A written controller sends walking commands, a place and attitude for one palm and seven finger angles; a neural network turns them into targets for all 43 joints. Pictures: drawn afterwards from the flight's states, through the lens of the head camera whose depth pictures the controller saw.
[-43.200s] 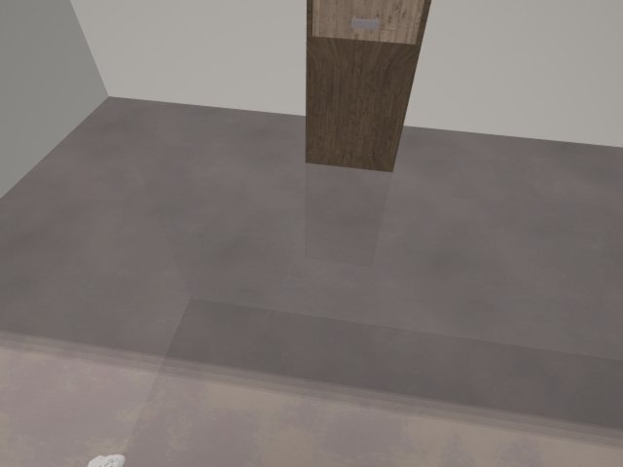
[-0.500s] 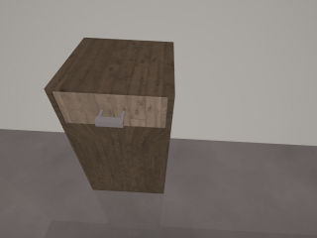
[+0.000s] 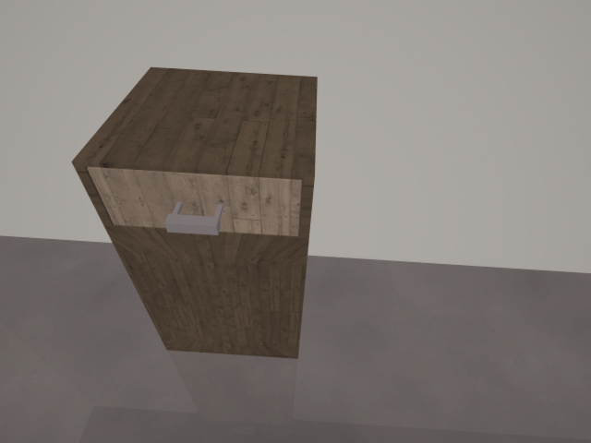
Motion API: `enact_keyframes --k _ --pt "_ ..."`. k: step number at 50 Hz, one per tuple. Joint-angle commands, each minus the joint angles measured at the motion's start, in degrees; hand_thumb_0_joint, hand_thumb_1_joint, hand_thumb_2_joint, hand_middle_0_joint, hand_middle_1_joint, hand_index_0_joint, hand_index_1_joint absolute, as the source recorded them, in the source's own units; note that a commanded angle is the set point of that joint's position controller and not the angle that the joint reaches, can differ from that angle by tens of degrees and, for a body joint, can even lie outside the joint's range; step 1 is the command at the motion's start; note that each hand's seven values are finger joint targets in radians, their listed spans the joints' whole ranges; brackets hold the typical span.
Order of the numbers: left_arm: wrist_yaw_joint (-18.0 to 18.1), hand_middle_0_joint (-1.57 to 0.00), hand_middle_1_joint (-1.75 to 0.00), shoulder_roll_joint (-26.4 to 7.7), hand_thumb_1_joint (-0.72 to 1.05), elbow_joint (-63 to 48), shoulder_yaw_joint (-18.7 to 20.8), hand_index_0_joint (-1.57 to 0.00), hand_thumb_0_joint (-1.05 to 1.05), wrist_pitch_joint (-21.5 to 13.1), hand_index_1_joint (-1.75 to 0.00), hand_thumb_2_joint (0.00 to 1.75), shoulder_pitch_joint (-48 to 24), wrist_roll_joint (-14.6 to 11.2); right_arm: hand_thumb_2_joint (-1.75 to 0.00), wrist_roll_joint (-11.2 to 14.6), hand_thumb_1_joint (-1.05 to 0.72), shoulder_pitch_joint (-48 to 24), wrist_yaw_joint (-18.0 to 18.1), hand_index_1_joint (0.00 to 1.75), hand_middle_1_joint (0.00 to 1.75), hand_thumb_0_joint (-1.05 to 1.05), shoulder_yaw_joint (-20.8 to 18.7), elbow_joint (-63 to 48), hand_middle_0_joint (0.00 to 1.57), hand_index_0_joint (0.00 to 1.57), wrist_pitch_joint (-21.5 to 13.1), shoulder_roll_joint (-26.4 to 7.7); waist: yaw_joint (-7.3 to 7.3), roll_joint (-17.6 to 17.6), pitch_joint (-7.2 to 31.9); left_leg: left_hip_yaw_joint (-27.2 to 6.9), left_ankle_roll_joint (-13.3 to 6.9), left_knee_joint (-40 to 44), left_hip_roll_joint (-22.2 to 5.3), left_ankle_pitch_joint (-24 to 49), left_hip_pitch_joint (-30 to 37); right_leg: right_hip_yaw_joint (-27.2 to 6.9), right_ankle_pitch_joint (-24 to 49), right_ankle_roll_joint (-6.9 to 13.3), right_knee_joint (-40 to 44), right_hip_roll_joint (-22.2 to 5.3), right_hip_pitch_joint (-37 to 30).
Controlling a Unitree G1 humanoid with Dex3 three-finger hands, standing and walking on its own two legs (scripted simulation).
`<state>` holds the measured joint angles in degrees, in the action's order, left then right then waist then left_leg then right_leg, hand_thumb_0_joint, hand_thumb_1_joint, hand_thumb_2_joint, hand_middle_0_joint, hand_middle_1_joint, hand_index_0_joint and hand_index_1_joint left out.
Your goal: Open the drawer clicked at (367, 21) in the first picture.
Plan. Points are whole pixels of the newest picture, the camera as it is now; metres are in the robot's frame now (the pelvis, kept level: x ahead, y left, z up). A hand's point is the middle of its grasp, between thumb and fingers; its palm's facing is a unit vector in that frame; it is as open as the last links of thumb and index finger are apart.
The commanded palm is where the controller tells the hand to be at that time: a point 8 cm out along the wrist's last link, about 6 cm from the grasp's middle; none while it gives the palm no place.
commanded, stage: come to a stop and stand still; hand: left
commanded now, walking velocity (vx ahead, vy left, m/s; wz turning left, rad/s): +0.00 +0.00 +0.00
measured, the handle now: (196, 216) +0.54 +0.24 -0.04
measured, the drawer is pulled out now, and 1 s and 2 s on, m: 0.00 0.00 0.00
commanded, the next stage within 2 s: look again from close up in 0.28 s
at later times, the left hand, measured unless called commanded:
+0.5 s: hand out of the picture +0.00 +0.14 -0.18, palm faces +0.03 -0.99 -0.15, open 7.4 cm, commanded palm none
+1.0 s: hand out of the picture +0.03 +0.14 -0.16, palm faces -0.07 -0.97 -0.21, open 7.3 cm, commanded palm +0.14 +0.19 -0.06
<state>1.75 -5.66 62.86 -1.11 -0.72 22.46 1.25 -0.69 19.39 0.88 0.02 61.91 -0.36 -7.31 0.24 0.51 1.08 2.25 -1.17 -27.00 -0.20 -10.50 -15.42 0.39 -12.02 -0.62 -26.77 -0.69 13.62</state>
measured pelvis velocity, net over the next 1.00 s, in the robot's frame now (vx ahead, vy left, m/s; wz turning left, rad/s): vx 0.03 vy -0.01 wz -0.02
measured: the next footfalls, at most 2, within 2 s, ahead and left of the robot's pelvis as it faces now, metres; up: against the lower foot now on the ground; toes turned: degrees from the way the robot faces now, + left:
none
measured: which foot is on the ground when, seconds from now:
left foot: down 0.00-1.00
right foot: down 0.00-1.00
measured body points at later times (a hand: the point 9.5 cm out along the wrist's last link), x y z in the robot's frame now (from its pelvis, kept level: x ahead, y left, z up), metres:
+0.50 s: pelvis +0.02 -0.01 +0.00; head +0.01 +0.00 +0.45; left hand +0.00 +0.20 -0.16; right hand -0.01 -0.22 -0.16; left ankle +0.05 +0.11 -0.74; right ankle +0.03 -0.13 -0.74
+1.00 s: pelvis +0.03 -0.01 +0.00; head +0.04 -0.01 +0.45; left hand +0.03 +0.20 -0.14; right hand +0.03 -0.23 -0.15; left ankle +0.05 +0.11 -0.74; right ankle +0.03 -0.13 -0.74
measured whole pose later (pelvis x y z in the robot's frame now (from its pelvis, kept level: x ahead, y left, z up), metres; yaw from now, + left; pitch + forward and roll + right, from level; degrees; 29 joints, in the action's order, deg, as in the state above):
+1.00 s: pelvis +0.03 -0.01 +0.00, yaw -1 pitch -1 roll +0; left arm 4.1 -8.4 44.4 -4.7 5.4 26.3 4.0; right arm 0.9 20.4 3.0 1.4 58.9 -3.0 -8.3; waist 1.0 0.1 -1.4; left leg 2.9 0.2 -26.8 -1.6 -13.3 -12.4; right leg -0.2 -14.4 0.7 -26.7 0.7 11.2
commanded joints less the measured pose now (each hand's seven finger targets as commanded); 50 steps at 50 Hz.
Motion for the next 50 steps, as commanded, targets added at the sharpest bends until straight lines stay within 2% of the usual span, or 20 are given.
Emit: enact_keyframes --k 1,3,4,6,10,18,30,45,46,47,48,49,50 --pt "0.5 -0.2 -0.3 -5.2 0.9 -1.7 1.4 -0.2 0.0 -0.7 -0.3 0.9 3.7 -0.4 -0.9 0.0 -0.9 3.8 0.6 0.3 0.3 0.0 -0.7 -1.3 0.2 0.2 -0.9 -4.8 -0.24 0.7 -6.6 -5.5 -0.6 7.2 -4.4 -7.8 -1.6 -5.6 -6.5 2.6 7.8 -4.2 4.1" --pt "0.5 -0.2 -0.3 -5.3 0.9 -1.7 1.4 -0.2 0.0 -0.8 -0.3 0.9 3.4 -0.4 -0.9 0.0 -0.9 3.9 0.6 0.3 0.3 0.0 -0.6 -1.0 0.2 0.2 -1.0 -4.6 -0.25 0.1 -6.0 -5.3 -0.5 7.1 -4.4 -6.4 -1.2 -5.7 -5.3 2.7 7.8 -4.3 3.2" --pt "0.5 -0.2 -0.3 -5.4 0.9 -1.8 1.4 -0.2 0.0 -0.8 -0.3 0.9 3.3 -0.5 -0.9 0.0 -0.9 3.8 0.6 0.3 0.3 0.0 -0.5 -0.9 0.2 0.2 -1.0 -4.6 -0.19 0.6 -6.2 -5.1 -0.3 7.0 -4.4 -6.2 -1.2 -5.7 -5.2 2.7 7.9 -4.3 3.1" --pt "0.5 -0.2 -0.3 -5.3 0.9 -1.9 1.4 -0.2 0.0 -0.7 -0.3 0.9 3.0 -0.4 -0.9 0.0 -0.9 3.9 0.6 0.3 0.3 0.0 -0.6 -0.8 0.2 0.2 -0.9 -4.5 -0.19 -0.7 -7.1 -5.2 -0.3 7.6 -4.6 -7.3 -1.6 -5.5 -5.5 2.7 7.9 -4.0 3.5" --pt "0.5 -0.2 -0.3 -5.6 0.9 -1.9 1.5 -0.2 0.0 -0.5 -0.3 0.9 2.6 -0.5 -0.9 0.0 -0.9 4.2 0.6 0.3 0.3 0.0 -0.5 -0.6 0.2 0.2 -0.8 -4.5 -0.04 -0.6 -7.7 -5.4 -0.2 8.1 -4.6 -8.4 -2.6 -5.3 -6.3 2.7 8.1 -3.9 2.8" --pt "0.4 -0.2 -0.3 -5.4 0.9 -1.8 1.5 -0.2 0.0 -0.8 -0.3 0.9 2.4 -0.6 -0.9 0.0 -0.9 4.3 0.8 0.3 0.3 0.0 -0.4 -0.3 0.2 0.2 -1.2 -4.6 0.04 -0.6 -5.1 -5.2 -0.3 7.8 -5.0 -4.0 -0.2 -4.9 -0.9 2.7 7.4 -3.9 0.4" --pt "0.5 -0.2 -0.3 -5.2 0.9 -1.1 1.4 -0.2 0.0 -0.7 -0.3 0.9 2.5 -0.5 -0.9 0.1 -0.9 3.8 0.9 0.3 0.3 0.0 -0.3 0.2 0.2 0.2 -1.1 -4.7 -0.03 -0.5 -6.6 -5.0 -0.1 8.7 -5.4 -4.0 0.8 -4.4 -0.4 2.6 7.4 -3.6 0.7" --pt "0.5 -0.2 -0.3 -4.9 0.9 -0.6 1.3 -0.2 0.0 -0.9 -0.3 0.9 3.0 -0.6 -0.9 0.1 -0.9 3.7 1.0 0.3 0.3 0.0 -0.1 0.5 0.2 0.2 -1.4 -4.7 0.01 -0.5 -5.6 -4.5 -0.2 8.1 -5.5 0.3 2.8 -4.0 2.1 2.6 7.4 -3.8 -0.4" --pt "0.5 -0.2 -0.3 -4.8 0.9 -0.6 1.4 -0.2 0.0 -1.0 -0.3 0.9 3.1 -0.5 -0.9 0.1 -0.9 3.7 1.0 0.3 0.3 0.0 -0.1 0.5 0.2 0.2 -1.4 -4.5 0.07 -0.4 -5.6 -4.4 -0.2 8.2 -5.5 0.3 2.9 -4.1 2.2 2.5 7.4 -3.8 -0.2" --pt "2.4 -0.2 -0.3 -8.4 0.9 1.0 1.3 -0.2 0.0 -2.1 -0.3 0.9 4.8 0.3 -0.9 0.6 -0.9 -5.3 0.2 0.3 0.3 0.0 -0.6 -3.6 0.2 0.2 -1.6 -7.2 2.69 -0.3 -9.8 -2.3 2.0 -3.8 -5.2 -0.9 -2.4 -7.3 12.8 1.8 8.7 -7.2 2.1" --pt "1.7 -0.2 -0.32 -20.2 0.88 -89.6 -5.9 -0.2 0.0 -12.4 -0.32 0.89 -38.3 2.4 -0.9 4.2 -0.9 -4.1 3.6 0.3 0.3 0.0 0.0 -25.2 0.2 0.2 -9.5 -15.4 -4.83 -14.4 18.8 0.8 -1.3 5.3 -0.1 2.4 15.6 -7.2 4.0 3.1 2.4 -0.9 -2.0" --pt "7.8 -0.2 -0.33 -20.9 0.85 -73.9 1.2 -0.2 0.0 -8.6 -0.33 0.88 -18.0 4.0 -0.9 3.8 -0.9 -10.4 6.4 0.3 0.3 0.0 -0.2 -20.3 0.2 0.2 -15.1 -12.0 0.19 -18.8 17.0 0.6 -0.7 3.7 -0.8 -0.4 13.6 -0.5 -2.7 3.9 -2.7 0.7 -0.5" --pt "10.6 -0.21 -0.34 -12.3 0.83 -67.8 -3.5 -0.21 0.0 0.0 -0.34 0.87 -2.4 4.2 -0.9 5.5 -0.9 -9.6 6.3 0.3 0.3 0.0 -1.3 -21.0 0.2 0.2 -17.4 -9.9 -0.46 -13.3 6.6 -1.8 0.5 6.1 -1.2 -9.5 3.7 1.5 -7.8 3.2 -2.8 1.5 4.8"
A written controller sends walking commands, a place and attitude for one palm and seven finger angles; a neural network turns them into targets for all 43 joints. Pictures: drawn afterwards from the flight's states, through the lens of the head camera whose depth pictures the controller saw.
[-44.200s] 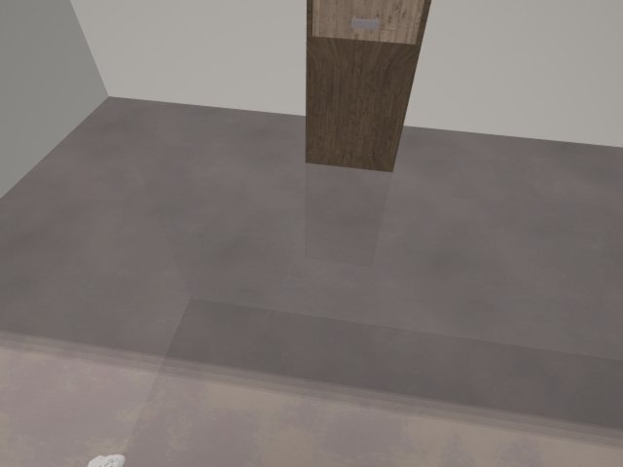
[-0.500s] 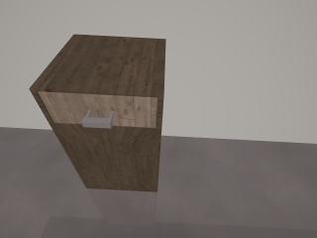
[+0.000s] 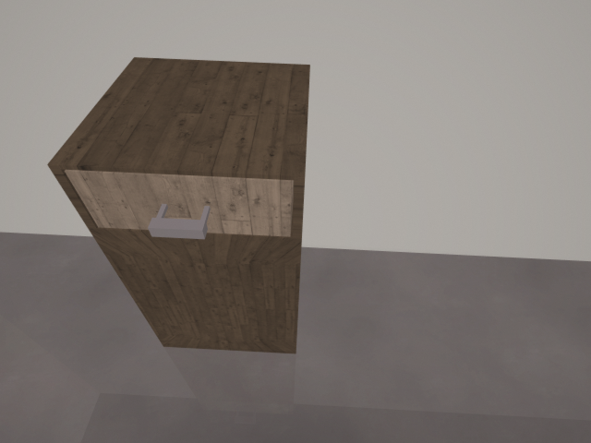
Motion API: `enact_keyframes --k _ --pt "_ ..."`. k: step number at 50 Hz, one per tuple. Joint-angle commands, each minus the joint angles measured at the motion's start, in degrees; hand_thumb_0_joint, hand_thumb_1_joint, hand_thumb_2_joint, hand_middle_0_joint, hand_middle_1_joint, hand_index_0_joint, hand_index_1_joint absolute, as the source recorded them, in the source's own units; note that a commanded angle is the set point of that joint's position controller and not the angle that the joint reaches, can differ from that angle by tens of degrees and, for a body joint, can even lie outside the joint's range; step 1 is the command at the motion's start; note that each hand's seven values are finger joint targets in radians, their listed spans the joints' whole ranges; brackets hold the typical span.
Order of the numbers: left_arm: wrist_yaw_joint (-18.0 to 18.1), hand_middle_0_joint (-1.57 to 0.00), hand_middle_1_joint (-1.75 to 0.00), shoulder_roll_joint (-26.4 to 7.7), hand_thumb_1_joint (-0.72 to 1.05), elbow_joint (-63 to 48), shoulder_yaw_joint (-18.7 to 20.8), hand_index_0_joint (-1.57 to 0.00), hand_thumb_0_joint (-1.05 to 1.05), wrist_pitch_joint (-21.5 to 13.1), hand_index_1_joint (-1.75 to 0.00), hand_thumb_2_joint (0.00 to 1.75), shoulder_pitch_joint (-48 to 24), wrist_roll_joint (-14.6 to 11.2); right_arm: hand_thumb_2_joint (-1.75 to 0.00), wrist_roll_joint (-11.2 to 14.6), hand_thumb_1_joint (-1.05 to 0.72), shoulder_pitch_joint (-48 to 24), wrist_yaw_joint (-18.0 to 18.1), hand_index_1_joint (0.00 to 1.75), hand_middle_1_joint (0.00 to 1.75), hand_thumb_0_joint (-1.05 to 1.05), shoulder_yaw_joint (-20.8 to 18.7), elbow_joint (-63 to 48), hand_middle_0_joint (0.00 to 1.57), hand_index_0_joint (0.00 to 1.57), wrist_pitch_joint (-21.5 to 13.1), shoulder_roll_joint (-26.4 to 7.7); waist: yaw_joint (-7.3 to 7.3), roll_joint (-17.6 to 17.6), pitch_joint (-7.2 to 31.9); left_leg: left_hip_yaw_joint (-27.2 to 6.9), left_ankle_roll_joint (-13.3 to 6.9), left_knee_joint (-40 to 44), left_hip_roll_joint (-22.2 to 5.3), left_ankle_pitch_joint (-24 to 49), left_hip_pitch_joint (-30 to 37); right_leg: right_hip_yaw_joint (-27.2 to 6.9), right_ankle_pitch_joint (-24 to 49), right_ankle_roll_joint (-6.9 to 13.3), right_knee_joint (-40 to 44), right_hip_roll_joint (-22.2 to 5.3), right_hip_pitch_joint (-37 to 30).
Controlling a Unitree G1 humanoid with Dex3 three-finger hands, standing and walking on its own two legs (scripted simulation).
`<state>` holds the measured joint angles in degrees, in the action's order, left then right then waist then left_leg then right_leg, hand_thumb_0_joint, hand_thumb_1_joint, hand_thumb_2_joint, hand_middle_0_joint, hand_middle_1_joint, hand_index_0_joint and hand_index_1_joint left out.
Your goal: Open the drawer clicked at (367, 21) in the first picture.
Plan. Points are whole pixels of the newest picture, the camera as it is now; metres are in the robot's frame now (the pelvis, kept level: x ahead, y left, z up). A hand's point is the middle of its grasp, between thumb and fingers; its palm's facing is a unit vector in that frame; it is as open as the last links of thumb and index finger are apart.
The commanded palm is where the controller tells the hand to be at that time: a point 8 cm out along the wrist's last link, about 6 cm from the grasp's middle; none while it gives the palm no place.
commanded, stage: raise the hand with hooked fingers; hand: left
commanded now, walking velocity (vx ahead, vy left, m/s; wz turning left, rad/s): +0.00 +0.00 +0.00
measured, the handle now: (181, 219) +0.50 +0.26 -0.04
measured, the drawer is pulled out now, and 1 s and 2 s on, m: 0.00 0.00 0.00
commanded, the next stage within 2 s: move the hooked fingers above the handle in 1.84 s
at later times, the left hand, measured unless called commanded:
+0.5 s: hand (155, 417) +0.16 +0.21 -0.07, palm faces -0.02 -0.09 -1.00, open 9.4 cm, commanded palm +0.17 +0.21 +0.00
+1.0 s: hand (153, 319) +0.27 +0.23 +0.01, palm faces +0.05 -0.10 -0.99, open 12.3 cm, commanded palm +0.25 +0.23 +0.07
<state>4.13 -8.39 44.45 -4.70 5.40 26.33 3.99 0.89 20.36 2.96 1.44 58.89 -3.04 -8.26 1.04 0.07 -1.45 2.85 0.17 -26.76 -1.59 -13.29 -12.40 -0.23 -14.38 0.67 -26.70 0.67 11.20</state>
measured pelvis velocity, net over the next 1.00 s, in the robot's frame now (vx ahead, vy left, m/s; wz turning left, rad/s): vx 0.03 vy -0.01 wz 0.01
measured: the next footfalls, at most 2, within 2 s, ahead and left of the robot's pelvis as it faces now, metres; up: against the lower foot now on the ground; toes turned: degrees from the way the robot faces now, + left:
none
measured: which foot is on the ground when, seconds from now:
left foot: down 0.00-1.00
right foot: down 0.00-1.00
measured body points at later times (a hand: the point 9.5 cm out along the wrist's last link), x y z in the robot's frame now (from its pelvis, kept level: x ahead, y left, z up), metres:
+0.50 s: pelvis +0.01 -0.02 -0.05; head +0.04 -0.04 +0.40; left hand +0.16 +0.21 -0.01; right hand +0.30 -0.21 -0.10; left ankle +0.01 +0.12 -0.74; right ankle +0.00 -0.11 -0.74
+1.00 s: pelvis +0.03 -0.01 -0.02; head +0.06 -0.04 +0.42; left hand +0.26 +0.23 +0.06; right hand +0.20 -0.26 -0.14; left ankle +0.01 +0.12 -0.74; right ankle +0.00 -0.11 -0.74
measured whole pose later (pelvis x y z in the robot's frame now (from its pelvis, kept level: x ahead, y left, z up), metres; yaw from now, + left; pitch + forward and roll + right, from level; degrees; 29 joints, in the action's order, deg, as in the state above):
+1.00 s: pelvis +0.03 -0.01 -0.02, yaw +1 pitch +7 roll +1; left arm 18.8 -22.1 -0.9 -2.3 0.1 14.4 56.9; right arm -2.2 10.0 -0.4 -3.8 35.1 5.2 -15.3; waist 2.3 -3.2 4.3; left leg 2.1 0.8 -39.7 -1.3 -21.0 -26.1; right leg 0.1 -23.7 1.4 -41.7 0.3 25.5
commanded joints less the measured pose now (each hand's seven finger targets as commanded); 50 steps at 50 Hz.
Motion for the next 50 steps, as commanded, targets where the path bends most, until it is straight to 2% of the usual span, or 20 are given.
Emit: enact_keyframes --k 1,2,3,4,5,6,9,10,12,15,16,19,20,22,23,26,30,35,43,50 --pt "8.7 -0.21 -0.36 -2.5 0.81 -45.1 -5.0 -0.21 0.0 -3.0 -0.36 0.86 -2.6 3.9 -0.9 4.8 -0.9 -9.3 4.6 0.3 0.3 0.0 -2.8 -16.8 0.2 0.2 -15.4 -8.5 -2.2 -6.2 5.6 -1.7 -1.5 4.5 0.4 -8.3 -1.8 3.4 -4.5 1.0 -2.7 -0.2 7.7" --pt "9.7 -0.21 -0.37 -4.2 0.78 -54.1 -6.2 -0.21 0.0 -3.9 -0.37 0.85 -7.2 6.4 -0.9 4.5 -0.9 -11.0 4.6 0.3 0.3 0.0 -3.2 -20.8 0.2 0.2 -16.9 -10.5 -2.62 -3.7 0.7 -3.3 -2.0 3.0 1.0 -9.4 -4.1 1.9 -6.7 0.9 -2.1 -0.1 11.4" --pt "11.4 -0.21 -0.39 -6.8 0.76 -53.5 -6.2 -0.21 0.0 -4.0 -0.39 0.84 -6.1 12.5 -0.9 2.8 -0.9 -11.3 4.3 0.3 0.3 0.0 -3.3 -20.9 0.2 0.2 -17.5 -12.4 -3.63 -0.2 1.8 -3.7 -2.4 0.7 1.1 -9.7 -5.4 1.3 -9.0 1.2 -3.0 0.4 14.9" --pt "12.6 -0.21 -0.4 -4.5 0.74 -52.1 -9.2 -0.21 0.0 -3.9 -0.4 0.83 -3.5 17.6 -0.9 1.4 -0.9 -11.2 3.7 0.3 0.3 0.0 -3.1 -22.8 0.2 0.2 -17.5 -12.0 -3.94 3.3 0.2 -4.3 -2.6 -2.1 1.6 -8.9 -7.5 1.8 -10.6 1.2 -4.6 0.6 19.0" --pt "13.9 -0.21 -0.42 -3.6 0.71 -52.0 -11.1 -0.21 0.0 -4.1 -0.42 0.82 -4.2 23.7 -0.9 0.5 -0.9 -11.0 2.8 0.3 0.3 0.0 -3.4 -25.8 0.2 0.2 -17.1 -12.3 -3.99 2.8 1.7 -4.6 -2.2 -4.4 2.5 -8.8 -8.9 1.0 -12.2 1.5 -6.3 0.8 21.0" --pt "16.3 -0.22 -0.43 -5.6 0.69 -49.7 -9.6 -0.22 0.0 -4.1 -0.43 0.81 -5.1 31.2 -0.9 -1.4 -0.9 -11.5 2.0 0.3 0.3 0.0 -4.2 -27.4 0.2 0.2 -15.8 -12.8 -3.83 5.1 4.2 -4.7 -1.7 -6.9 3.3 -8.8 -10.5 1.0 -14.7 1.7 -7.3 1.2 23.2" --pt "20.4 -0.22 -0.48 -6.1 0.62 -39.3 -5.1 -0.22 0.0 -4.5 -0.48 0.78 12.6 46.2 -0.9 -4.6 -0.9 -16.4 -1.4 0.3 0.3 0.0 -5.9 -32.8 0.2 0.2 -8.1 -12.7 2.93 14.3 4.3 -3.1 -1.1 -10.5 4.2 -4.4 -16.4 -2.5 -14.0 3.1 -6.6 1.1 22.7" --pt "20.6 -0.22 -0.5 -7.7 0.6 -38.9 -2.6 -0.22 0.0 -5.3 -0.5 0.77 15.4 49.4 -0.9 -4.5 -0.9 -17.0 -2.8 0.3 0.3 0.0 -6.0 -33.7 0.2 0.2 -5.0 -12.2 5.39 14.4 6.1 -2.6 -0.9 -11.0 4.3 -1.5 -18.0 -4.6 -8.4 3.9 -7.8 0.7 19.9" --pt "21.4 -0.22 -0.53 -10.1 0.55 -42.8 -0.1 -0.22 0.0 -7.1 -0.53 0.75 13.7 53.8 -0.9 -4.3 -0.9 -20.4 -4.8 0.3 0.3 0.0 -5.4 -36.8 0.2 0.2 -0.4 -11.1 6.99 14.3 8.7 -1.1 -0.8 -12.4 4.3 1.8 -20.4 -4.9 1.9 4.1 -11.7 0.1 16.8" --pt "24.3 -0.23 -0.57 -16.7 0.48 -49.8 6.5 -0.23 0.0 -9.2 -0.57 0.72 11.0 58.2 -0.9 -4.0 -0.9 -21.3 -6.3 0.3 0.3 0.0 -4.9 -38.4 0.2 0.2 3.2 -10.0 8.82 4.9 16.0 -0.6 -0.4 -15.0 4.3 8.5 -18.9 -6.7 13.0 4.5 -17.1 0.5 14.6" --pt "25.5 -0.23 -0.58 -16.3 0.46 -53.1 5.6 -0.23 0.0 -9.1 -0.58 0.71 8.0 59.4 -0.9 -4.3 -0.9 -21.4 -6.7 0.3 0.3 0.0 -4.9 -39.7 0.2 0.2 3.9 -10.0 8.03 -0.3 18.2 -0.5 -0.4 -16.1 4.4 9.6 -16.3 -7.5 13.1 4.6 -17.8 0.8 16.8" --pt "28.5 -0.24 -0.63 -17.6 0.39 -59.4 6.1 -0.24 0.0 -8.9 -0.63 0.68 -2.2 61.6 -0.9 -4.8 -0.9 -21.2 -7.2 0.3 0.3 0.0 -5.3 -40.5 0.2 0.2 5.1 -10.0 4.91 -5.0 22.4 -1.7 -0.7 -20.6 3.8 10.7 -10.4 -8.6 9.0 4.6 -18.8 1.3 24.9" --pt "29.0 -0.24 -0.64 -18.5 0.36 -61.7 6.4 -0.24 0.0 -8.8 -0.64 0.67 -8.0 61.9 -0.9 -5.5 -0.9 -21.1 -7.0 0.3 0.3 0.0 -5.2 -39.6 0.2 0.2 5.6 -10.0 3.07 -3.0 21.2 -2.8 -1.0 -22.1 3.7 8.9 -10.8 -8.8 7.0 4.2 -18.4 1.1 27.2" --pt "29.2 -0.24 -0.68 -19.1 0.32 -62.3 6.7 -0.24 0.0 -9.9 -0.68 0.65 -11.1 61.8 -0.9 -6.2 -0.9 -21.7 -6.7 0.3 0.3 0.0 -5.2 -39.3 0.2 0.2 5.2 -10.2 1.86 -3.1 21.8 -3.0 -1.6 -24.2 3.9 6.6 -10.0 -9.3 4.3 3.8 -17.8 0.7 29.5" --pt "28.5 -0.24 -0.69 -18.4 0.29 -63.0 5.5 -0.24 0.0 -10.1 -0.69 0.64 -12.7 60.6 -0.9 -6.1 -0.9 -21.9 -6.5 0.3 0.3 0.0 -5.2 -39.1 0.2 0.2 5.1 -10.4 0.89 -4.1 22.0 -3.1 -1.9 -24.4 3.9 5.9 -9.6 -8.7 4.4 3.5 -17.5 0.4 29.6" --pt "25.0 -0.25 -0.74 -17.5 0.22 -62.0 3.6 -0.25 0.0 -8.9 -0.74 0.61 -14.4 56.3 -0.9 -5.6 -0.9 -21.8 -5.3 0.3 0.3 0.0 -4.8 -38.4 0.2 0.2 5.0 -10.3 -0.98 0.0 19.9 -2.7 -2.6 -23.2 4.1 3.7 -11.2 -7.3 5.8 2.3 -15.2 0.2 25.9" --pt "19.0 -0.25 -0.8 -17.8 0.13 -56.4 3.8 -0.25 0.0 -5.7 -0.8 0.57 -7.6 54.1 -0.9 -4.3 -0.9 -21.9 -4.3 0.3 0.3 0.0 -3.9 -37.6 0.2 0.2 5.7 -9.8 1.31 4.7 17.7 -1.6 -2.5 -18.3 4.0 4.9 -14.1 -5.8 13.5 1.4 -12.8 0.1 15.4" --pt "15.8 -0.26 -0.87 -22.4 0.01 -56.4 8.3 -0.26 0.0 -6.1 -0.87 0.52 -6.6 54.3 -0.9 -3.8 -0.9 -21.5 -3.6 0.3 0.3 0.0 -3.2 -36.6 0.2 0.2 5.3 -9.5 3.95 3.8 17.3 -0.8 -1.9 -13.7 4.0 7.0 -13.6 -5.7 18.4 1.2 -11.1 -0.4 7.9" --pt "18.6 -0.28 -0.99 -22.7 -0.17 -58.8 10.1 -0.28 0.0 -7.8 -0.99 0.44 -14.1 53.4 -0.9 -3.8 -0.9 -19.1 -3.5 0.3 0.3 0.0 -5.3 -34.8 0.2 0.2 4.8 -10.1 2.64 0.1 20.4 -0.5 -2.0 -11.8 3.7 10.3 -8.3 -3.0 18.7 1.3 -10.1 -0.6 7.6" --pt "15.1 -0.29 -1.1 -23.2 -0.34 -57.2 7.5 -0.29 0.0 -4.0 -1.1 0.37 -22.3 52.2 -0.9 -2.3 -0.9 -19.7 -2.7 0.3 0.3 0.0 -5.7 -34.3 0.2 0.2 5.0 -11.2 2.38 -0.1 18.2 -0.6 -2.3 -8.7 3.1 11.9 -4.6 -0.8 15.1 1.3 -7.7 -0.2 7.1"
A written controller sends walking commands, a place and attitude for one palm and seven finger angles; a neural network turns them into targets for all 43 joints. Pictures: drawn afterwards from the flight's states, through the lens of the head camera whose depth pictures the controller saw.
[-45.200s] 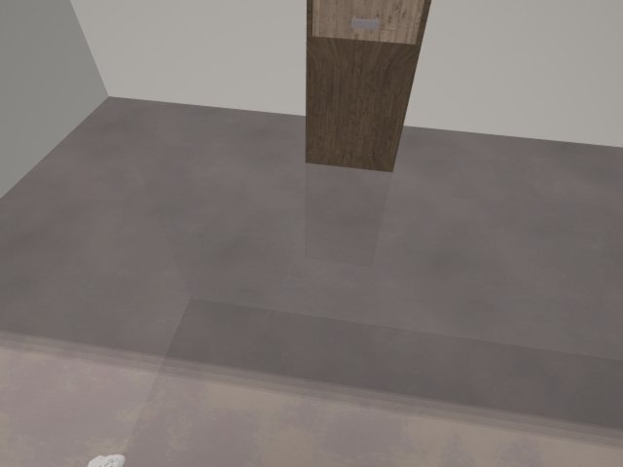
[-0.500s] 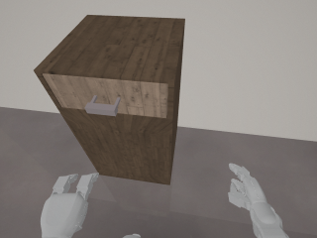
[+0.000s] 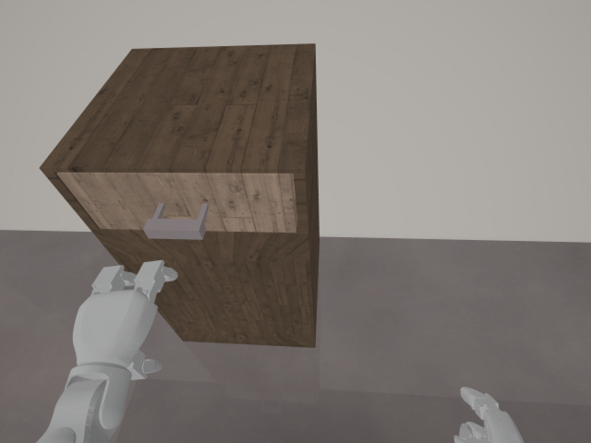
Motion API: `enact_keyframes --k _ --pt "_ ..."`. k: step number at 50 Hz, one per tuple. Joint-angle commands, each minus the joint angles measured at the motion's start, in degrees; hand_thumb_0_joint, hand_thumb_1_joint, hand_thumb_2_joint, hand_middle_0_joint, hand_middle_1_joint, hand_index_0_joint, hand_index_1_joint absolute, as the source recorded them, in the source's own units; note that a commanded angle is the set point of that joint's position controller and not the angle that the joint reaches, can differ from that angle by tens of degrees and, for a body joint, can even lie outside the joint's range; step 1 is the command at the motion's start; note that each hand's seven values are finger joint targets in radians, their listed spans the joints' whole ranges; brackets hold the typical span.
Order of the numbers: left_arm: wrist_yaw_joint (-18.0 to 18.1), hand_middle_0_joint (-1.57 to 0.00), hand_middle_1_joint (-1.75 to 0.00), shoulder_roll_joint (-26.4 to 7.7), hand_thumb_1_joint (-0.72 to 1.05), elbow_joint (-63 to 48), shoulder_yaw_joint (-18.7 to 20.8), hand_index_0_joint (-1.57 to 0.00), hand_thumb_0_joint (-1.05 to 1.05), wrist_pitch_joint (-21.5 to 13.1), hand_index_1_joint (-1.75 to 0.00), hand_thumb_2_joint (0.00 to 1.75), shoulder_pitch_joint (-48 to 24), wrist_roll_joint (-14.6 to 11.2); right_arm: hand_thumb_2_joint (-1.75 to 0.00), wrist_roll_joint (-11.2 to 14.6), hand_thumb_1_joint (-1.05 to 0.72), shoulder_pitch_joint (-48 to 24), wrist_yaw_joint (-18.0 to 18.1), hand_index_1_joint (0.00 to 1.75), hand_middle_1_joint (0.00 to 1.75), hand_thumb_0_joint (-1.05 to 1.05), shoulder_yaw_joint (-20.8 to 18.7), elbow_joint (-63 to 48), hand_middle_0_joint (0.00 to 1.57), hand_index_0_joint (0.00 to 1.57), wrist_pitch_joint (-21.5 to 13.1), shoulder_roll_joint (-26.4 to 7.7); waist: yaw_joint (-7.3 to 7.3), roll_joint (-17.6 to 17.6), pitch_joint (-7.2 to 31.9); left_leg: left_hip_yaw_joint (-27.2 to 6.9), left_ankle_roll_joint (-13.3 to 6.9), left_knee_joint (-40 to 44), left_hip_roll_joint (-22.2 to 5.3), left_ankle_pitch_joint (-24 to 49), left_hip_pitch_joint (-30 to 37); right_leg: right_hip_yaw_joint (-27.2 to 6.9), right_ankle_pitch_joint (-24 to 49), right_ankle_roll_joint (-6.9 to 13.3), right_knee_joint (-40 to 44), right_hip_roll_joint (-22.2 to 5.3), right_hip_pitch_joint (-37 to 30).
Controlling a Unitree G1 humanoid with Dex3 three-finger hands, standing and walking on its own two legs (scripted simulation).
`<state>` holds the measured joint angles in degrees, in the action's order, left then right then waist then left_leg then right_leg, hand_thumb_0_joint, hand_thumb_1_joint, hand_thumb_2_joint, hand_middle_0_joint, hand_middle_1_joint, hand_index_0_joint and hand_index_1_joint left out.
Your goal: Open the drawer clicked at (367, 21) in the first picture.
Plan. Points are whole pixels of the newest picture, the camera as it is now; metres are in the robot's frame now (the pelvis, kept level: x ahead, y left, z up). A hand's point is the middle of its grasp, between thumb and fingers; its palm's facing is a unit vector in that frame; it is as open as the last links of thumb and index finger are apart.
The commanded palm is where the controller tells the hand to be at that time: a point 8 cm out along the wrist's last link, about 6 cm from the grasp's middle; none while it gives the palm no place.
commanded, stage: raise the hand with hooked fingers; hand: left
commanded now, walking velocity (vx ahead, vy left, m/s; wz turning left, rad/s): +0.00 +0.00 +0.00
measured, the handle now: (178, 219) +0.48 +0.27 -0.02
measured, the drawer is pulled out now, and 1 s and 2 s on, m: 0.00 0.00 0.00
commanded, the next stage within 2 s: move the hooked fingers above the handle in 0.84 s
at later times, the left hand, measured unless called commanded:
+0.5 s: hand (112, 271) +0.30 +0.26 +0.10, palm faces +0.02 -0.08 -1.00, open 13.8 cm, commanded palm +0.27 +0.26 +0.15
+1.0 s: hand (118, 277) +0.29 +0.26 +0.09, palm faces +0.00 -0.09 -1.00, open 13.8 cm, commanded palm +0.27 +0.26 +0.15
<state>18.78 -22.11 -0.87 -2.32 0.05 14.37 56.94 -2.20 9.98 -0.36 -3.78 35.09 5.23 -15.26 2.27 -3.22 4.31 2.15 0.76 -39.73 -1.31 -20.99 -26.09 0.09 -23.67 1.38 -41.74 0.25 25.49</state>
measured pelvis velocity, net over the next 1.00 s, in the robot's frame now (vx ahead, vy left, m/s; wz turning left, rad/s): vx -0.01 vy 0.02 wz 0.01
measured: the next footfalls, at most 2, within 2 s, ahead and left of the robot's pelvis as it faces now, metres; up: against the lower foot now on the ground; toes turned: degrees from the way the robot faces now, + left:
none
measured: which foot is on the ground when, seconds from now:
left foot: down 0.00-1.00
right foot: down 0.00-1.00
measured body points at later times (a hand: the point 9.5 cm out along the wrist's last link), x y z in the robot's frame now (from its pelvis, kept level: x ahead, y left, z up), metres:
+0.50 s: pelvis -0.01 +0.02 +0.02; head +0.01 -0.01 +0.47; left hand +0.29 +0.26 +0.15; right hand +0.20 -0.19 -0.08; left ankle -0.01 +0.13 -0.72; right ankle -0.03 -0.10 -0.72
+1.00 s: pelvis -0.01 +0.02 +0.02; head +0.01 -0.01 +0.47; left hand +0.29 +0.26 +0.14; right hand +0.16 -0.22 -0.09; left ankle -0.01 +0.13 -0.72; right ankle -0.03 -0.10 -0.72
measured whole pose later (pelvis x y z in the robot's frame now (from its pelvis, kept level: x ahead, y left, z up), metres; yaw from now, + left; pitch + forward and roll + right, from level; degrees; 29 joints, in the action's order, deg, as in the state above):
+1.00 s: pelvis -0.01 +0.02 +0.02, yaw +0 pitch +3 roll +0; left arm 5.5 -27.6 6.9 -2.9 -1.3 -3.4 52.7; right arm 1.3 9.6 0.1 -1.9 35.0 6.5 -14.0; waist 2.6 -4.2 2.0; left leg 2.0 -0.6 -28.9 -0.2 -14.8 -17.4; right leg 0.3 -16.8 0.0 -29.4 -0.6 16.0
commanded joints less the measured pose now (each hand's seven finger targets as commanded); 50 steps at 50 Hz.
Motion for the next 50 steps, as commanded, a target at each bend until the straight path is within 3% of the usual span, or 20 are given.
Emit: enact_keyframes --k 1,7,12,16,21,22,26,30,31,35,37,40,44,49,50 --pt "-0.2 -0.29 -1.11 -10.3 -0.36 -12.1 5.4 -0.29 0.0 1.6 -1.11 0.36 -11.3 -0.7 -0.9 0.9 -0.9 -9.3 0.7 0.3 0.3 0.0 -0.4 -10.3 0.2 0.2 -3.2 -4.2 1.48 2.8 13.2 0.1 -2.9 4.9 2.7 20.4 10.1 -0.8 24.7 0.6 7.4 0.2 -7.9" --pt "-4.4 -0.3 -1.2 -12.5 -0.5 -10.1 6.1 -0.3 0.0 2.6 -1.2 0.3 -16.7 -1.2 -0.9 1.7 -0.9 -9.7 1.0 0.3 0.3 0.0 0.3 -10.1 0.2 0.2 -2.3 -4.0 1.72 1.7 9.9 -0.1 -2.6 8.0 2.3 22.8 12.6 0.2 24.4 0.8 9.7 0.6 -9.3" --pt "-7.7 -0.3 -1.2 -13.1 -0.5 -7.2 5.1 -0.3 0.0 3.0 -1.2 0.3 -24.0 -1.7 -0.9 2.3 -0.9 -9.5 1.2 0.3 0.3 0.0 0.9 -9.9 0.2 0.2 -1.6 -3.9 0.95 1.6 8.6 -0.2 -2.5 10.1 2.1 22.1 14.4 1.1 21.8 0.7 12.0 0.9 -9.7" --pt "-10.2 -0.3 -1.2 -14.6 -0.5 -7.7 4.9 -0.3 0.0 1.7 -1.2 0.3 -30.8 -2.4 -0.9 2.3 -0.9 -9.3 1.5 0.3 0.3 0.0 1.2 -10.1 0.2 0.2 -1.6 -3.9 0.74 0.2 10.6 -0.3 -2.5 11.2 2.3 21.6 16.6 1.1 20.8 0.7 13.4 0.7 -11.2" --pt "-12.7 -0.3 -1.2 -16.3 -0.5 -4.9 5.5 -0.3 0.0 0.2 -1.2 0.3 -35.7 -3.4 -0.9 2.7 -0.9 -8.8 1.7 0.3 0.3 0.0 1.5 -9.4 0.2 0.2 -1.2 -4.1 0.28 0.4 9.8 -0.7 -2.4 12.2 2.3 22.8 17.0 1.4 21.3 0.7 14.7 0.9 -11.8" --pt "-13.1 -0.3 -1.2 -17.6 -0.5 -5.0 6.6 -0.3 0.0 -0.3 -1.2 0.3 -36.4 -3.7 -0.9 2.7 -0.9 -8.4 1.8 0.3 0.3 0.0 1.3 -9.4 0.2 0.2 -1.1 -4.2 0.57 0.6 10.5 -0.7 -2.5 12.4 2.3 23.7 17.4 1.4 22.2 0.7 14.9 0.9 -12.7" --pt "-15.0 -0.3 -1.2 -15.3 -0.5 -1.9 5.9 -0.3 0.0 -0.7 -1.2 0.3 -29.4 -5.1 -0.9 2.9 -0.9 -7.4 1.0 0.3 0.3 0.0 1.1 -9.8 0.2 0.2 -0.6 -4.6 1.31 2.4 10.1 -0.6 -2.5 12.8 2.2 25.8 16.4 1.8 24.0 0.6 15.1 1.0 -13.8" --pt "-14.9 -0.3 -1.2 -17.1 -0.5 -5.1 7.5 -0.3 0.0 -2.8 -1.2 0.3 -29.8 -5.6 -0.9 2.8 -0.9 -7.3 0.7 0.3 0.3 0.0 0.7 -10.3 0.2 0.2 -0.4 -5.1 1.41 2.4 10.1 -0.5 -2.5 13.3 2.1 24.8 15.7 1.6 22.9 0.6 15.5 1.0 -14.0" --pt "-14.3 -0.3 -1.2 -17.2 -0.5 -6.4 7.7 -0.3 0.0 -3.5 -1.2 0.3 -30.5 -5.3 -0.9 2.7 -0.9 -7.0 0.7 0.3 0.3 0.0 0.6 -10.3 0.2 0.2 -0.6 -5.0 1.63 1.9 11.7 -0.8 -2.7 13.1 2.1 25.4 16.7 1.5 23.0 0.7 15.2 1.0 -13.7" --pt "-11.3 -0.3 -1.2 -19.2 -0.5 -7.6 10.0 -0.3 0.0 -5.0 -1.2 0.3 -32.2 -4.9 -0.9 2.6 -0.9 -6.4 0.9 0.3 0.3 0.0 0.0 -9.5 0.2 0.2 -0.9 -5.0 1.44 0.6 12.1 -0.8 -2.6 12.9 2.0 24.9 17.0 1.4 21.5 0.8 15.2 1.0 -12.9" --pt "-10.0 -0.3 -1.2 -18.6 -0.5 -7.2 9.5 -0.3 0.0 -4.9 -1.2 0.3 -32.6 -4.6 -0.9 2.8 -0.9 -6.4 0.9 0.3 0.3 0.0 -0.1 -9.1 0.2 0.2 -1.2 -4.8 1.25 -1.3 12.1 -0.8 -2.6 12.8 1.9 23.9 17.3 1.6 20.5 0.8 15.1 1.0 -11.7" --pt "-8.9 -0.3 -1.2 -18.7 -0.5 -5.3 9.6 -0.3 0.0 -3.6 -1.2 0.3 -32.5 -4.5 -0.9 3.1 -0.9 -6.2 0.9 0.3 0.3 0.0 -0.3 -8.6 0.2 0.2 -1.3 -5.1 1.24 -1.0 12.0 -0.8 -2.4 13.1 2.0 22.8 16.6 1.6 19.2 0.9 15.0 1.1 -11.8" --pt "-9.8 -0.3 -1.2 -16.8 -0.5 -3.9 6.9 -0.3 0.0 -1.7 -1.2 0.3 -31.2 -4.8 -0.9 3.5 -0.9 -6.8 1.0 0.3 0.3 0.0 -0.2 -9.0 0.2 0.2 -1.3 -5.1 0.91 1.1 11.6 -0.2 -2.8 13.5 2.0 21.9 16.2 1.3 20.1 0.5 15.6 0.9 -12.5" --pt "-11.4 -0.3 -1.2 -17.5 -0.5 -3.0 6.8 -0.3 0.0 -1.7 -1.2 0.3 -32.6 -4.4 -0.9 3.4 -0.9 -6.9 1.2 0.3 0.3 0.0 0.2 -8.9 0.2 0.2 -1.3 -5.2 0.63 2.8 10.2 -0.1 -3.0 13.5 2.1 21.5 15.8 1.2 20.2 0.5 15.8 1.0 -12.1" --pt "-11.6 -0.3 -1.2 -17.5 -0.5 -3.1 6.7 -0.3 0.0 -2.1 -1.2 0.3 -33.2 -4.6 -0.9 3.5 -0.9 -7.0 1.3 0.3 0.3 0.0 0.2 -8.8 0.2 0.2 -1.3 -5.3 0.63 1.7 10.0 0.0 -3.0 13.6 2.1 21.1 15.9 1.1 19.6 0.5 16.0 1.0 -12.1"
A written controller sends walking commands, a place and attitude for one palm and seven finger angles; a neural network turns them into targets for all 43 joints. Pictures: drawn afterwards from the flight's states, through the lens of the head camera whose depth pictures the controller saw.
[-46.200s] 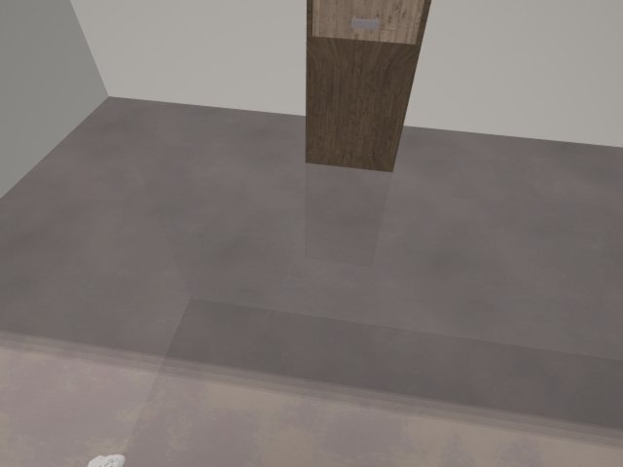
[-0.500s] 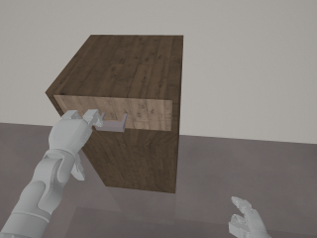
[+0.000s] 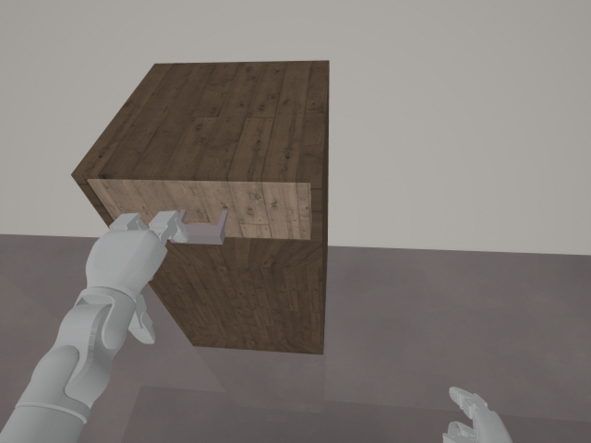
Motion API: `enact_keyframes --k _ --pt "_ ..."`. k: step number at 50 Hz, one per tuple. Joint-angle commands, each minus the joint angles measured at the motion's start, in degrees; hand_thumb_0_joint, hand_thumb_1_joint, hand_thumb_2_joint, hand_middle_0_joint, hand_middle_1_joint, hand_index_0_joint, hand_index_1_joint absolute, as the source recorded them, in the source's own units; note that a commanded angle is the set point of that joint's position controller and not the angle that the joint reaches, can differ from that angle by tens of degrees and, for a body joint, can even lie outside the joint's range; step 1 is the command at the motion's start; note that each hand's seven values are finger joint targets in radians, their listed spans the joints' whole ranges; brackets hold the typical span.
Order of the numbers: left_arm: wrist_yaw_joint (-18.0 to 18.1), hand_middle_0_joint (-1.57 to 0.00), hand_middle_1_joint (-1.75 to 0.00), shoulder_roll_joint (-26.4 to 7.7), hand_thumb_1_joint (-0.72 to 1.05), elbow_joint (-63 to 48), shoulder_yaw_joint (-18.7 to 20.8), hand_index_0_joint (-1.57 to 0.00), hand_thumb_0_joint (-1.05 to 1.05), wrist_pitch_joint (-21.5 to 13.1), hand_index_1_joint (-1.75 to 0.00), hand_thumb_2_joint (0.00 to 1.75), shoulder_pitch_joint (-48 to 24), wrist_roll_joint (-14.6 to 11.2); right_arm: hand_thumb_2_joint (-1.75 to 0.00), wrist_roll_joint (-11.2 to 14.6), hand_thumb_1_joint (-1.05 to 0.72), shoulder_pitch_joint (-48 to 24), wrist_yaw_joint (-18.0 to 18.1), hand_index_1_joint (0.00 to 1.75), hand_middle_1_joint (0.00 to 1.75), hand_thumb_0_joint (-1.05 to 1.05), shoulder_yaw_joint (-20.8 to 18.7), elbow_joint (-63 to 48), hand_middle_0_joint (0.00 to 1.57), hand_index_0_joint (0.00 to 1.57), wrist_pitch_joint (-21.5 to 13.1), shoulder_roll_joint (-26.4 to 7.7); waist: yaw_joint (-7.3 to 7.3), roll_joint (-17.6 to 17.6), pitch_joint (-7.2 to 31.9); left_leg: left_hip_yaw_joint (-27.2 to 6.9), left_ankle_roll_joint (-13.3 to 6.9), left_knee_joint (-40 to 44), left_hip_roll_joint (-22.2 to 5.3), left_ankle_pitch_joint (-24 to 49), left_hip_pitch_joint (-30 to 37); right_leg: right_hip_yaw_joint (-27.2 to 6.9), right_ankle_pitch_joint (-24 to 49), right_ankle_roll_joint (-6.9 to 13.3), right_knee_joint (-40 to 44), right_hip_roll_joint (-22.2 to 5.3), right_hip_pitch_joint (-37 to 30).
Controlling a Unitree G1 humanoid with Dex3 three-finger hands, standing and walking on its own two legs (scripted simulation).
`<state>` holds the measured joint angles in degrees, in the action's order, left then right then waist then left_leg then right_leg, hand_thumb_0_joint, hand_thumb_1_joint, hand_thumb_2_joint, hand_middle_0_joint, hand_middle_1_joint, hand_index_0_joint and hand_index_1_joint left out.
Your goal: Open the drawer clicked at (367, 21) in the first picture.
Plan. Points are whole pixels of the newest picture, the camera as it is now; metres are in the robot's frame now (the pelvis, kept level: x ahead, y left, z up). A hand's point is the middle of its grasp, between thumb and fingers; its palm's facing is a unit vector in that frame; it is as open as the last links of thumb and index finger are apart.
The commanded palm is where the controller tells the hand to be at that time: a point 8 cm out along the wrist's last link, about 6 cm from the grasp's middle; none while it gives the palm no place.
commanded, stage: move the hooked fingers above the handle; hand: left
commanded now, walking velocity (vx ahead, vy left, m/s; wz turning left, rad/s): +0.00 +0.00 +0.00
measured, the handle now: (200, 224) +0.49 +0.25 -0.04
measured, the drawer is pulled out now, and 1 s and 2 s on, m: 0.00 0.00 0.00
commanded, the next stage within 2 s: none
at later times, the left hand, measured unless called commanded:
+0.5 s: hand (164, 261) +0.34 +0.23 +0.05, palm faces -0.03 -0.07 -1.00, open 13.8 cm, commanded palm +0.33 +0.24 +0.11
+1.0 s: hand (174, 243) +0.39 +0.24 +0.04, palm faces -0.06 -0.05 -1.00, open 13.8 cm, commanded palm +0.37 +0.25 +0.09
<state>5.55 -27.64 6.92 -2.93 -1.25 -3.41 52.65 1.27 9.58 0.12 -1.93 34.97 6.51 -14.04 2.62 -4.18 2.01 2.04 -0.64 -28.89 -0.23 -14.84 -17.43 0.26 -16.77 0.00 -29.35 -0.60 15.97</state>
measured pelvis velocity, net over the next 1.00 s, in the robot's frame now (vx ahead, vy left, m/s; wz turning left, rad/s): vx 0.00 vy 0.00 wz -0.01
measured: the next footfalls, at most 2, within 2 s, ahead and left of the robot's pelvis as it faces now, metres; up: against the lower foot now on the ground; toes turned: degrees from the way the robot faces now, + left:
none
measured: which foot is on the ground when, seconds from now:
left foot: down 0.00-1.00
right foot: down 0.00-1.00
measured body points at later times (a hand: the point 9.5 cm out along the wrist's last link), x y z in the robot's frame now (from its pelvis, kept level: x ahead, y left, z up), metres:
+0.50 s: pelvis +0.01 -0.01 +0.00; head +0.04 -0.04 +0.44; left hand +0.34 +0.23 +0.11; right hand +0.16 -0.26 -0.13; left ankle +0.00 +0.11 -0.74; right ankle -0.02 -0.12 -0.74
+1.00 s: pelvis +0.00 +0.00 -0.01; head +0.05 -0.02 +0.43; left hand +0.39 +0.24 +0.09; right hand +0.12 -0.26 -0.14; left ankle +0.00 +0.11 -0.74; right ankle -0.02 -0.12 -0.74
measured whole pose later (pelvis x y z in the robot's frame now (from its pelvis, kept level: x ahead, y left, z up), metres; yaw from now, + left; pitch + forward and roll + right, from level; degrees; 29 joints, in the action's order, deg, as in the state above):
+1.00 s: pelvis +0.00 +0.00 -0.01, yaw +0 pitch +10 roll +0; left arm 8.1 -28.6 32.9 -2.3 -7.6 -23.4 57.2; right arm 1.1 14.0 0.7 -3.7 36.4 7.4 -14.2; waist -0.3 -2.5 5.2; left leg 2.0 -0.5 -36.7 -1.0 -18.2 -28.1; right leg 0.2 -19.7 0.3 -36.4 0.0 26.4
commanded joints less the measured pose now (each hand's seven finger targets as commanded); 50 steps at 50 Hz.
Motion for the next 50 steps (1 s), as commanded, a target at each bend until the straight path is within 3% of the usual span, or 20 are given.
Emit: enact_keyframes --k 1,3,4,5,9,11,12,14,15,19,24,26,28,29,34,36,42,44,50 --pt "1.6 -0.3 -1.2 -12.1 -0.5 -9.8 7.4 -0.3 0.0 -1.0 -1.2 0.3 -16.1 -0.1 -0.9 0.0 -0.9 -6.2 1.0 0.3 0.3 0.0 -1.6 -8.6 0.2 0.2 -2.6 -6.4 0.15 3.1 12.1 0.2 -1.6 2.7 1.1 14.2 7.0 1.1 12.2 1.7 3.6 1.7 -2.2" --pt "1.7 -0.3 -1.2 -13.0 -0.5 -6.6 8.2 -0.3 0.0 -1.4 -1.2 0.3 -18.2 0.2 -0.9 0.1 -0.9 -6.0 1.3 0.3 0.3 0.0 -1.4 -8.0 0.2 0.2 -2.6 -6.3 -0.13 5.1 10.9 0.4 -1.6 2.5 1.2 12.7 5.8 0.8 11.5 1.6 3.7 1.7 -1.3" --pt "1.7 -0.3 -1.2 -11.9 -0.5 -6.4 7.1 -0.3 0.0 -1.8 -1.2 0.3 -20.0 0.1 -0.9 0.2 -0.9 -5.9 1.4 0.3 0.3 0.0 -1.4 -7.9 0.2 0.2 -2.7 -6.2 -0.45 4.5 10.8 0.6 -1.7 2.3 1.3 12.3 5.8 0.8 11.3 1.6 3.7 1.6 -0.9" --pt "1.9 -0.3 -1.2 -13.6 -0.5 -5.4 8.7 -0.3 0.0 -2.1 -1.2 0.3 -21.1 0.2 -0.9 0.2 -0.9 -5.5 1.5 0.3 0.3 0.0 -1.6 -7.5 0.2 0.2 -2.7 -6.4 -0.29 4.0 11.1 0.6 -1.6 2.3 1.3 11.6 5.5 0.6 10.0 1.7 3.8 1.6 -1.1" --pt "2.6 -0.3 -1.2 -12.1 -0.5 -4.5 6.6 -0.3 0.0 -3.1 -1.2 0.3 -24.8 1.0 -0.9 -0.1 -0.9 -4.8 1.5 0.3 0.3 0.0 -1.9 -7.4 0.2 0.2 -3.0 -6.1 -0.66 2.3 14.8 0.8 -1.9 0.5 1.6 14.7 6.8 0.3 13.9 1.7 2.4 1.6 -0.9" --pt "2.7 -0.3 -1.2 -13.8 -0.5 -2.6 8.4 -0.3 0.0 -3.2 -1.2 0.3 -24.1 1.2 -0.9 -0.1 -0.9 -4.0 1.4 0.3 0.3 0.0 -2.0 -7.1 0.2 0.2 -2.9 -6.3 -0.26 2.0 15.8 0.5 -1.8 0.2 1.7 15.5 6.2 0.4 14.7 1.9 1.9 1.8 -1.4" --pt "2.7 -0.3 -1.2 -12.5 -0.5 -2.3 7.2 -0.3 0.0 -3.2 -1.2 0.3 -24.4 0.9 -0.9 0.0 -0.9 -4.1 1.4 0.3 0.3 0.0 -2.0 -7.3 0.2 0.2 -2.9 -6.2 -0.61 2.3 15.4 0.7 -1.9 -0.1 1.6 15.5 6.0 0.3 15.5 1.8 1.8 1.7 -1.3" --pt "2.7 -0.3 -1.2 -13.3 -0.5 -1.4 7.8 -0.3 0.0 -3.2 -1.2 0.3 -24.7 1.0 -0.9 -0.1 -0.9 -3.6 1.4 0.3 0.3 0.0 -2.2 -7.1 0.2 0.2 -2.7 -6.5 -0.51 2.7 16.2 0.8 -1.9 -0.6 1.6 16.6 5.5 0.3 17.2 1.8 1.2 1.6 -1.6" --pt "2.7 -0.3 -1.2 -14.6 -0.5 -0.3 9.4 -0.3 0.0 -3.2 -1.2 0.3 -23.5 0.9 -0.9 0.0 -0.9 -3.3 1.3 0.3 0.3 0.0 -2.4 -7.1 0.2 0.2 -2.5 -6.8 -0.3 3.1 16.1 0.7 -1.8 -0.6 1.6 16.7 4.6 0.2 17.1 1.9 1.2 1.8 -2.2" --pt "2.7 -0.3 -1.2 -13.3 -0.5 -1.3 8.4 -0.3 0.0 -3.6 -1.2 0.3 -22.0 0.7 -0.9 -0.1 -0.9 -3.1 1.1 0.3 0.3 0.0 -2.7 -7.7 0.2 0.2 -2.2 -6.7 -0.25 2.9 17.8 1.0 -2.0 -1.4 1.6 19.0 4.5 0.0 20.9 1.7 0.2 1.6 -2.7" --pt "3.6 -0.3 -1.2 -14.9 -0.5 0.5 9.9 -0.3 0.0 -3.9 -1.2 0.3 -23.2 0.9 -0.9 0.0 -0.9 -1.8 1.3 0.3 0.3 0.0 -3.1 -7.0 0.2 0.2 -1.9 -7.2 -0.82 4.6 16.6 1.1 -2.2 -2.0 1.6 18.3 3.0 0.0 20.7 1.7 -0.3 1.7 -1.6" --pt "3.9 -0.3 -1.2 -15.7 -0.5 0.5 10.4 -0.3 0.0 -4.4 -1.2 0.3 -25.0 1.2 -0.9 -0.1 -0.9 -1.2 1.3 0.3 0.3 0.0 -3.3 -6.7 0.2 0.2 -1.9 -7.3 -0.74 3.4 17.8 0.9 -2.2 -2.2 1.6 18.3 3.3 -0.1 20.1 1.8 -0.5 1.7 -1.2" --pt "4.5 -0.3 -1.2 -15.5 -0.5 0.2 10.1 -0.3 0.0 -4.8 -1.2 0.3 -26.3 1.7 -0.9 -0.2 -0.9 -0.9 1.3 0.3 0.3 0.0 -3.5 -6.3 0.2 0.2 -1.9 -7.2 -1.04 2.9 18.8 0.9 -2.1 -2.7 1.5 19.2 3.8 0.1 20.6 1.8 -1.1 1.8 -0.6" --pt "4.6 -0.3 -1.2 -13.6 -0.5 0.4 8.5 -0.3 0.0 -4.8 -1.2 0.3 -26.1 1.3 -0.9 -0.1 -0.9 -0.8 1.3 0.3 0.3 0.0 -3.6 -6.5 0.2 0.2 -1.9 -7.1 -1.39 2.3 18.3 1.0 -2.1 -2.9 1.6 19.3 3.8 0.1 20.8 1.8 -1.1 1.8 -0.4" --pt "5.2 -0.3 -1.2 -14.8 -0.5 5.8 8.6 -0.3 0.0 -4.5 -1.2 0.3 -30.6 2.1 -0.9 0.0 -0.9 0.6 1.4 0.3 0.3 0.0 -3.7 -5.1 0.2 0.2 -1.7 -7.5 -2.37 3.0 17.3 0.9 -2.1 -3.4 1.4 17.4 2.6 0.3 18.5 1.9 -1.4 2.0 2.2" --pt "5.1 -0.3 -1.2 -15.1 -0.5 7.4 8.8 -0.3 0.0 -4.4 -1.2 0.3 -30.9 2.4 -0.9 0.0 -0.9 1.3 1.4 0.3 0.3 0.0 -3.7 -5.4 0.2 0.2 -1.6 -7.6 -1.94 3.5 18.5 0.8 -2.2 -3.5 1.6 16.9 2.0 0.2 17.5 1.9 -1.5 2.1 1.7" --pt "4.7 -0.3 -1.2 -15.3 -0.5 11.6 8.4 -0.3 0.0 -5.7 -1.2 0.3 -36.2 3.0 -0.9 -0.1 -0.9 2.8 1.7 0.3 0.3 0.0 -4.1 -4.9 0.2 0.2 -1.2 -7.8 -2.72 1.9 19.5 0.6 -2.2 -4.7 1.3 16.9 2.0 0.4 16.5 2.2 -2.6 2.3 4.2" --pt "4.7 -0.3 -1.2 -13.1 -0.5 12.9 6.2 -0.3 0.0 -6.0 -1.2 0.3 -37.4 3.1 -0.9 -0.1 -0.9 3.4 1.5 0.3 0.3 0.0 -4.1 -5.0 0.2 0.2 -1.1 -7.7 -3.38 2.5 19.0 0.6 -2.1 -5.1 1.3 16.7 1.7 0.6 16.1 2.2 -2.7 2.4 5.5" --pt "6.0 -0.3 -1.2 -15.6 -0.5 16.4 8.6 -0.3 0.0 -6.9 -1.2 0.3 -41.2 4.4 -0.9 -0.4 -0.9 5.4 1.2 0.3 0.3 0.0 -4.5 -4.5 0.2 0.2 -0.5 -8.1 -3.05 1.8 21.8 0.0 -2.0 -6.2 1.1 18.6 1.2 0.8 15.9 2.7 -4.3 2.6 6.5"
